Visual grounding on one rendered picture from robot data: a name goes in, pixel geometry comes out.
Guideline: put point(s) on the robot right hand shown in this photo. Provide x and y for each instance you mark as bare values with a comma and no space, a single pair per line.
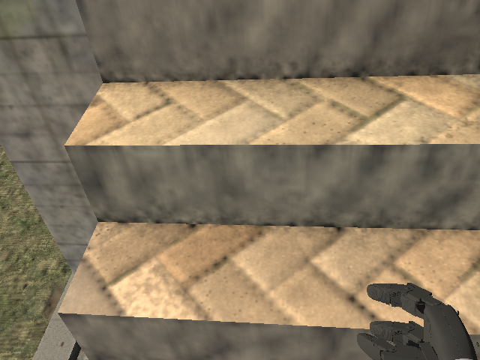
443,337

